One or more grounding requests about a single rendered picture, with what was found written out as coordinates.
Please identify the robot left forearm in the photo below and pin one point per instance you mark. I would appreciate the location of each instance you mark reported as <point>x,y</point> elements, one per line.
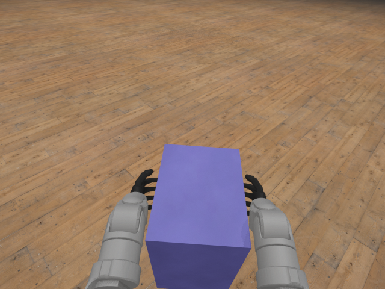
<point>118,264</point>

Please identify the robot right hand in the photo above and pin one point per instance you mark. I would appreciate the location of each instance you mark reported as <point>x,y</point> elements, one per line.
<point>255,187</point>

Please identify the robot left hand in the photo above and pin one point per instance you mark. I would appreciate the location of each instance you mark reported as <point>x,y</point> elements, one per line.
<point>141,182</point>

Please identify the carton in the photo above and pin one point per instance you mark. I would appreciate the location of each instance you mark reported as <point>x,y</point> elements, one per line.
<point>198,235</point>

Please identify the robot right forearm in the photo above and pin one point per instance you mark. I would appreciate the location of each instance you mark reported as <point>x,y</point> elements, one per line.
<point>277,261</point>

